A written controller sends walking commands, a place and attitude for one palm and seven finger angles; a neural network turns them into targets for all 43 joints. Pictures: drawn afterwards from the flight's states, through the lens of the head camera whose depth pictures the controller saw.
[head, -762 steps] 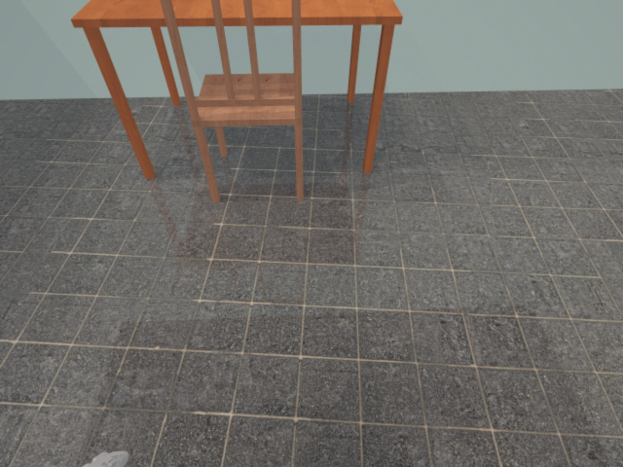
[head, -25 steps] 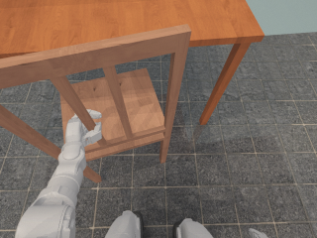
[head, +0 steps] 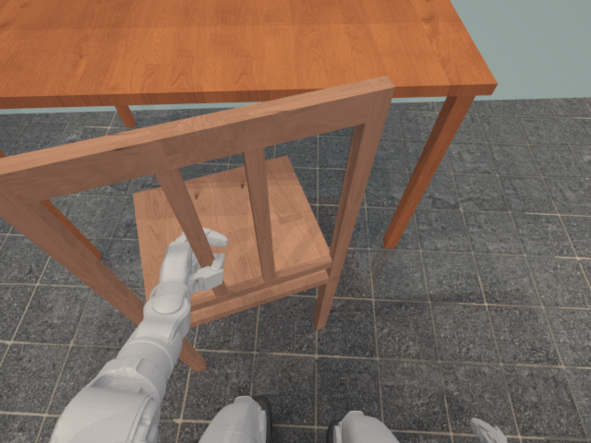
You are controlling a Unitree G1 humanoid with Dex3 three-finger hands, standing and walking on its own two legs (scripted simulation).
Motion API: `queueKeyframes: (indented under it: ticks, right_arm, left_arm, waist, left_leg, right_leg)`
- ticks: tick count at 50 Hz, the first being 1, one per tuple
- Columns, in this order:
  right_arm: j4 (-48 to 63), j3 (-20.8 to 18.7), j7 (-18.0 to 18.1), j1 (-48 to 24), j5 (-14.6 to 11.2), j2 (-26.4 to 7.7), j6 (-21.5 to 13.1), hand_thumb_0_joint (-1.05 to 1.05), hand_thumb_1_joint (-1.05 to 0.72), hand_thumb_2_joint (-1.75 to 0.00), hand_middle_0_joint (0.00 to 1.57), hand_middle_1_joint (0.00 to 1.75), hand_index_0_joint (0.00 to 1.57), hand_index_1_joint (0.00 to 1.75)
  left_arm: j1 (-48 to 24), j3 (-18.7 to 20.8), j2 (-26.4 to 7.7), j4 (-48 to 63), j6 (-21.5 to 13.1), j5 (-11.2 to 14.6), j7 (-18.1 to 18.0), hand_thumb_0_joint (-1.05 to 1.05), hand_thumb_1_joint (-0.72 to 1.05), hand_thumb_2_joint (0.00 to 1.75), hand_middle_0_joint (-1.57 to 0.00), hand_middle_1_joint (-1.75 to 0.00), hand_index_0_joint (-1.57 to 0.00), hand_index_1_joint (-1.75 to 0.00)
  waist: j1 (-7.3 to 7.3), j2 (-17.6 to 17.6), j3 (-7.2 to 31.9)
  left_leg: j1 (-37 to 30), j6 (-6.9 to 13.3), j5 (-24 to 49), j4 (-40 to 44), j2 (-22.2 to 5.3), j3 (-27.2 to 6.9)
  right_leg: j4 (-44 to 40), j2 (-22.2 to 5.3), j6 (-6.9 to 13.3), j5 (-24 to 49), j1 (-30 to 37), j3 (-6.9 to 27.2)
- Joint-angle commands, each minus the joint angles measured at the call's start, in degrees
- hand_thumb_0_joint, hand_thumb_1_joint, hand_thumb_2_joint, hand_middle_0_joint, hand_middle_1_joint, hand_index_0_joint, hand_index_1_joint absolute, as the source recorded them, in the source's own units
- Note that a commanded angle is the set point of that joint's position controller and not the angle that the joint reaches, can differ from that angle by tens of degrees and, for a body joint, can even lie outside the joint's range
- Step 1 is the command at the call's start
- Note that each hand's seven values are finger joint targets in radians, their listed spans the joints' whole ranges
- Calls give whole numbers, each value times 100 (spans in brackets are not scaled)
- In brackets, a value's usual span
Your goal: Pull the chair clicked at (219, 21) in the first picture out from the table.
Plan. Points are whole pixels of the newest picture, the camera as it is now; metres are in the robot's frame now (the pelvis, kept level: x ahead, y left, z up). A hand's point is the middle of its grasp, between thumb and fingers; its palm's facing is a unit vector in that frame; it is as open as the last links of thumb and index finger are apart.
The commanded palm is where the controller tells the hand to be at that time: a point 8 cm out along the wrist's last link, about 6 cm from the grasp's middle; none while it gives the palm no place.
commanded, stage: step backward, pulling the chair out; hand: left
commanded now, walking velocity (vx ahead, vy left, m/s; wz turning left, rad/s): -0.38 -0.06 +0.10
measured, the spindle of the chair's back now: (201, 247) +0.39 +0.16 -0.03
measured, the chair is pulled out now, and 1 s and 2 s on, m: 0.16 0.23 0.38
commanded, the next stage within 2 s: none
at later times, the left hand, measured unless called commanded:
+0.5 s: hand (212, 276) +0.35 +0.14 -0.06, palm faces +0.01 -0.98 -0.18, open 5.3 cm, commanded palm +0.35 +0.19 -0.05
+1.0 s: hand (206, 313) +0.29 +0.14 -0.06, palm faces +0.03 -0.98 -0.20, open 5.4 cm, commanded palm +0.29 +0.19 -0.05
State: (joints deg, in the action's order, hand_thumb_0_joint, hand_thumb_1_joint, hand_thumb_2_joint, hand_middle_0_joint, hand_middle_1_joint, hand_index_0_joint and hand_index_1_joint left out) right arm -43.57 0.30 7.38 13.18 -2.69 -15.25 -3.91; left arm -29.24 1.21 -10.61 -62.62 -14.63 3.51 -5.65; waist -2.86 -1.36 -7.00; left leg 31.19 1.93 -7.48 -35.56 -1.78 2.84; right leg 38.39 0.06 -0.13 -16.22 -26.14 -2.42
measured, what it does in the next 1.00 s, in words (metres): steps on the spot: left foot, then right foot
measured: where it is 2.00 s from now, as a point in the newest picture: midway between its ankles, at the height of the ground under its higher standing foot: outside the picture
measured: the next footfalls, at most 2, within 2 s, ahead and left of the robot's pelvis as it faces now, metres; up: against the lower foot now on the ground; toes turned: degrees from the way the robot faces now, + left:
left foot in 0.34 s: +0.05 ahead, +0.13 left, +0.00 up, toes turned +1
right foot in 0.94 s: -0.03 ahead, -0.14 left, +0.00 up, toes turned +1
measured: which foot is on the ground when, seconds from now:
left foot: down 0.00-0.16, up 0.18-0.32, down 0.34-1.00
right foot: down 0.00-0.86, up 0.88-0.92, down 0.94-1.00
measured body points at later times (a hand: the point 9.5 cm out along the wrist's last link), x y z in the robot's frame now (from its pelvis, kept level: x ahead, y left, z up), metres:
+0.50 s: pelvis -0.03 +0.00 +0.00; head +0.08 +0.01 +0.44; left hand +0.35 +0.19 -0.04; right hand +0.07 -0.27 -0.12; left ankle +0.01 +0.13 -0.72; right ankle +0.04 -0.13 -0.72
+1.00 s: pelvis -0.08 -0.01 +0.00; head +0.01 +0.00 +0.44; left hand +0.29 +0.19 -0.04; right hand +0.00 -0.27 -0.13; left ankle -0.02 +0.13 -0.72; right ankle -0.01 -0.13 -0.72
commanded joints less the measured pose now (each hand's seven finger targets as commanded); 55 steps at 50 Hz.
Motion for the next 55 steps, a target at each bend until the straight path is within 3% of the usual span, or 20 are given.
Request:
queueKeyframes:
  ticks: [1, 5, 8, 9, 11, 15, 17, 20, 23, 27, 29, 32, 34, 38, 41, 44, 47, 50, 53, 55]
  right_arm:
    - [391, -259, 88, 120, 70, -795, -218, 0, -90, -90, 20, 30, 20, 30]
    - [410, -243, 87, 31, 50, -754, -239, 0, -90, -90, 20, 30, 20, 30]
    - [384, -306, 81, 173, 1, -771, -277, 0, -90, -90, 20, 30, 20, 30]
    - [278, -279, 57, 131, 5, -707, -270, 0, -90, -90, 20, 30, 20, 30]
    - [219, -224, 17, 38, 46, -675, -284, 0, -90, -90, 20, 30, 20, 30]
    - [92, -231, 79, 138, 19, -786, -265, 0, -90, -90, 20, 30, 20, 30]
    - [153, -328, 76, 256, -21, -888, -193, 0, -90, -90, 20, 30, 20, 30]
    - [248, -312, 54, 105, 81, -779, -50, 0, -90, -90, 20, 30, 20, 30]
    - [328, -374, -12, 190, 135, -752, -9, 0, -90, -90, 20, 30, 20, 30]
    - [418, -393, -71, 153, 129, -694, -12, 0, -90, -90, 20, 30, 20, 30]
    - [479, -412, -39, 175, 74, -691, 0, 0, -90, -90, 20, 30, 20, 30]
    - [460, -413, -31, 185, 34, -652, -75, 0, -90, -90, 20, 30, 20, 30]
    - [409, -368, -21, 78, 47, -688, -99, 0, -90, -90, 20, 30, 20, 30]
    - [275, -280, 15, 159, 82, -805, -118, 0, -90, -90, 20, 30, 20, 30]
    - [564, -340, -18, -21, 59, -822, -35, 0, -90, -90, 20, 30, 20, 30]
    - [447, -379, 6, 160, 137, -781, -30, 0, -90, -90, 20, 30, 20, 30]
    - [296, -388, -59, 320, 165, -731, -115, 0, -90, -90, 20, 30, 20, 30]
    - [273, -439, -34, 268, 99, -771, -105, 0, -90, -90, 20, 30, 20, 30]
    - [253, -448, 24, 314, 25, -744, -158, 0, -90, -90, 20, 30, 20, 30]
    - [249, -396, -3, 59, 42, -698, -167, 0, -90, -90, 20, 30, 20, 30]
  left_arm:
    - [-2127, 182, -1171, 1258, -392, -127, -108, 0, 90, 90, -50, -145, -50, -145]
    - [-2144, 281, -1361, 1183, -316, -122, -116, 0, 90, 90, -50, -145, -50, -145]
    - [-2040, 429, -1716, 1053, -353, -146, -207, 0, 90, 90, -50, -145, -50, -145]
    - [-2001, 373, -1645, 1020, -323, -171, -235, 0, 90, 90, -50, -145, -50, -145]
    - [-1990, 385, -1581, 1105, -298, -212, -220, 0, 90, 90, -50, -145, -50, -145]
    - [-1922, 416, -1461, 1107, -166, -183, -158, 0, 90, 90, -50, -145, -50, -145]
    - [-2087, 230, -1171, 1146, -192, -136, -88, 0, 90, 90, -50, -145, -50, -145]
    - [-2470, 106, -950, 1381, -268, -216, 4, 0, 90, 90, -50, -145, -50, -145]
    - [-2279, 283, -1045, 1272, -268, -251, 13, 0, 90, 90, -50, -145, -50, -145]
    - [-2334, 292, -1081, 1383, -285, -279, 22, 0, 90, 90, -50, -145, -50, -145]
    - [-2131, 437, -1311, 1295, -271, -265, -10, 0, 90, 90, -50, -145, -50, -145]
    - [-2153, 486, -1579, 1304, -294, -270, -77, 0, 90, 90, -50, -145, -50, -145]
    - [-1946, 582, -1673, 1121, -186, -254, -102, 0, 90, 90, -50, -145, -50, -145]
    - [-2103, 472, -1413, 1243, -71, -218, -91, 0, 90, 90, -50, -145, -50, -145]
    - [-2253, 160, -959, 1453, -185, -140, -7, 0, 90, 90, -50, -145, -50, -145]
    - [-2423, 239, -990, 1512, -223, -184, 19, 0, 90, 90, -50, -145, -50, -145]
    - [-2567, 124, -879, 1412, -295, -288, 51, 0, 90, 90, -50, -145, -50, -145]
    - [-2551, 320, -1226, 1296, -291, -278, 34, 0, 90, 90, -50, -145, -50, -145]
    - [-2301, 525, -1746, 1168, -321, -278, -54, 0, 90, 90, -50, -145, -50, -145]
    - [-2212, 499, -1729, 1029, -228, -286, -84, 0, 90, 90, -50, -145, -50, -145]
  waist:
    - [77, -784, 2538]
    - [86, -527, 2235]
    - [-39, 616, 2163]
    - [27, 639, 2308]
    - [70, 563, 2493]
    - [50, 519, 2639]
    - [55, 462, 2759]
    - [47, -663, 3067]
    - [80, -880, 3019]
    - [35, -832, 2840]
    - [18, -498, 2954]
    - [-38, 440, 3013]
    - [85, 677, 2797]
    - [-68, 807, 2668]
    - [118, -742, 2570]
    - [72, -892, 2620]
    - [-13, -758, 2739]
    - [10, -577, 2745]
    - [-15, 325, 2828]
    - [117, 596, 2681]
  left_leg:
    - [-1630, 311, -567, 988, -1281, -1829]
    - [-841, 205, -1217, 717, -1044, -1472]
    - [-899, -247, -1856, -694, -173, -749]
    - [-979, -374, -1555, -1150, -29, -631]
    - [-680, -401, -1584, -1411, 47, -772]
    - [-999, -347, -159, 262, -263, -889]
    - [-1599, -144, 1894, 446, -729, -1050]
    - [-2113, 103, 3333, 382, -1168, -1580]
    - [-2266, 256, 3339, 340, -1351, -1726]
    - [-1420, 94, 2413, 142, -1220, -1474]
    - [-814, -94, 1205, -38, -923, -1263]
    - [-935, -413, -1398, -983, -32, -648]
    - [-793, -432, -2226, -1502, 128, -710]
    - [-1305, -307, -1100, 271, -116, -743]
    - [-947, 251, -14, 1111, -1262, -1713]
    - [-1331, 481, 1186, 806, -1537, -1930]
    - [-1968, 289, 2798, 155, -1380, -1601]
    - [-1162, 17, 1362, 117, -1124, -1254]
    - [-1035, -373, -1026, -790, -179, -616]
    - [-856, -440, -2171, -1627, 111, -681]
  right_leg:
    - [-80, -267, 114, -471, 450, 464]
    - [-489, -473, 166, -674, 820, 759]
    - [-1826, -1552, 601, -1253, 389, 2132]
    - [-1946, -1981, 758, -659, 541, 2240]
    - [-1510, -2094, 813, 1748, 1283, 1851]
    - [-550, -1665, 385, 3923, 2019, 1030]
    - [-414, -1044, 7, 3448, 1713, 664]
    - [166, -587, -50, 1771, 1200, 393]
    - [152, -386, 7, 595, 936, 389]
    - [-114, -516, 102, 1529, 1526, 523]
    - [-205, -858, 251, 2339, 1889, 844]
    - [-1384, -1838, 591, 1723, 1419, 1753]
    - [-1642, -2097, 752, 1485, 1372, 1795]
    - [-1074, -1559, 342, 1865, 1401, 864]
    - [128, -439, -36, 7, 1309, 317]
    - [470, -246, -20, -230, 999, 337]
    - [-226, -362, 13, 993, 1085, 459]
    - [-329, -587, 127, 1529, 1587, 681]
    - [-1419, -1651, 521, 1154, 1182, 1810]
    - [-1876, -2155, 735, 672, 1065, 2025]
